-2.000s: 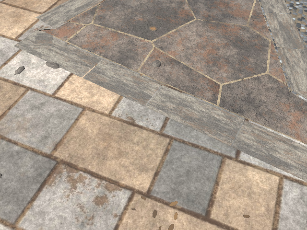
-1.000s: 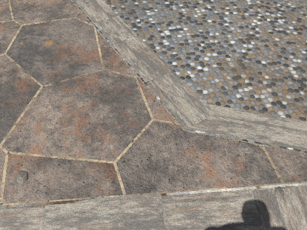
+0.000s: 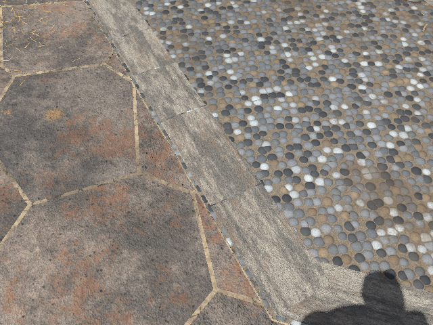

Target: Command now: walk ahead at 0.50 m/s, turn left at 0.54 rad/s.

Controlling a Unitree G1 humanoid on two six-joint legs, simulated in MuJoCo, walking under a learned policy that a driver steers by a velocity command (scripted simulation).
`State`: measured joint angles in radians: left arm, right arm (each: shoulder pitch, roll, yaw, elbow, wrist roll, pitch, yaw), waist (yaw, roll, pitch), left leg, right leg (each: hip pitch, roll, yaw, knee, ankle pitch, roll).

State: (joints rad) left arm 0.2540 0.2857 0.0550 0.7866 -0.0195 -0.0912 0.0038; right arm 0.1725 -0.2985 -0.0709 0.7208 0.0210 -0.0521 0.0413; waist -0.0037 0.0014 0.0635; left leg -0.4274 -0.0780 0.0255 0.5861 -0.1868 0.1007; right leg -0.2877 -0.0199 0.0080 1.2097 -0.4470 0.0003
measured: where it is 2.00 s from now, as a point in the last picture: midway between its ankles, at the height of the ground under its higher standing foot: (233, 283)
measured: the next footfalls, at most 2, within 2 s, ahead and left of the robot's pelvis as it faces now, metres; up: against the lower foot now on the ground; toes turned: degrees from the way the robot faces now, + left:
right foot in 0.36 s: +0.40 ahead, -0.12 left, +0.00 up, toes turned +17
left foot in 0.78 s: +0.44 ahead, +0.14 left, +0.00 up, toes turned +17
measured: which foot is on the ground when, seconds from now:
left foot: down 0.00-0.38, up 0.40-0.76, down 0.78-1.00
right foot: up 0.00-0.34, down 0.36-0.80, up 0.82-1.00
